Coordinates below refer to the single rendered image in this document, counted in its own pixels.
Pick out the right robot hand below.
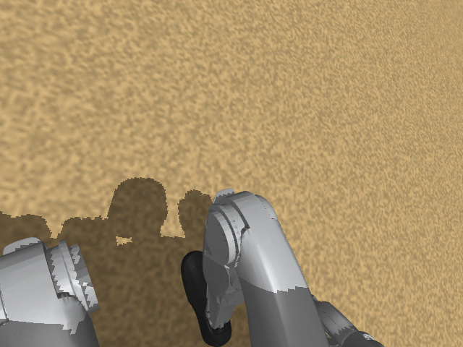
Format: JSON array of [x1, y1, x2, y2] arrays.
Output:
[[312, 295, 359, 347]]

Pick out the right robot arm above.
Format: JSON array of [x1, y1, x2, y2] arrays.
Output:
[[342, 331, 384, 347]]

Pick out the right robot foot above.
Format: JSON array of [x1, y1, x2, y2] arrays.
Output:
[[181, 251, 232, 347]]

